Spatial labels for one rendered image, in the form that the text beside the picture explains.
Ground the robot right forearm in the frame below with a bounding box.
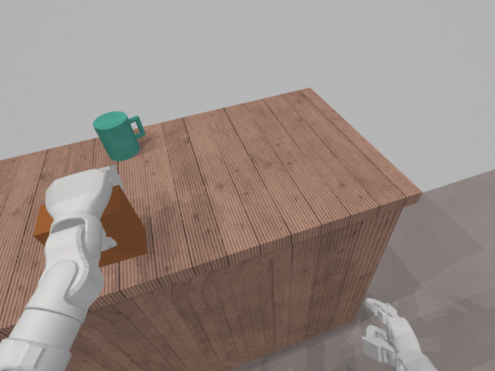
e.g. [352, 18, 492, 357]
[394, 349, 438, 371]

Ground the sponge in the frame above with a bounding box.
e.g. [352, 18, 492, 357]
[33, 185, 147, 267]

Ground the right robot hand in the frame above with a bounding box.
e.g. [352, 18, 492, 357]
[362, 298, 422, 371]

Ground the robot left forearm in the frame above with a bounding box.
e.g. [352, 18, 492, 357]
[0, 213, 104, 371]

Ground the table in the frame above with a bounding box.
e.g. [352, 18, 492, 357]
[0, 88, 422, 371]

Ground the left robot hand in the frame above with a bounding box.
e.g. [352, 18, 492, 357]
[45, 165, 125, 252]

